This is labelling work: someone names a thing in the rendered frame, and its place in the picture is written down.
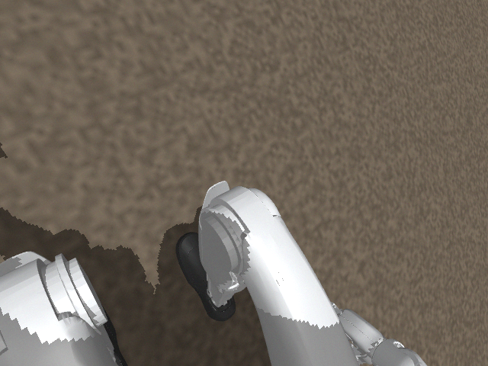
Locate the right robot arm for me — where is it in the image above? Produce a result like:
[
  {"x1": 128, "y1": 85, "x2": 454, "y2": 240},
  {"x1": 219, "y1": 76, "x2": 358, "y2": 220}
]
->
[{"x1": 372, "y1": 339, "x2": 428, "y2": 366}]

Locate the right robot hand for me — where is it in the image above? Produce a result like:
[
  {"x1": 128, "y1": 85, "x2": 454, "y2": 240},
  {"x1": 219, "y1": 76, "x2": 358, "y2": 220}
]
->
[{"x1": 331, "y1": 302, "x2": 387, "y2": 366}]

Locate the left robot foot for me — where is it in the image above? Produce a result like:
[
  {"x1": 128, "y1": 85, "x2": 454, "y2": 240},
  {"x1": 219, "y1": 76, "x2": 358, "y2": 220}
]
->
[{"x1": 102, "y1": 306, "x2": 128, "y2": 366}]

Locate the right robot foot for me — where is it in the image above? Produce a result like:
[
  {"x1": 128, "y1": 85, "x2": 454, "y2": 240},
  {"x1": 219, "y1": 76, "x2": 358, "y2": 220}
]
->
[{"x1": 176, "y1": 232, "x2": 236, "y2": 321}]

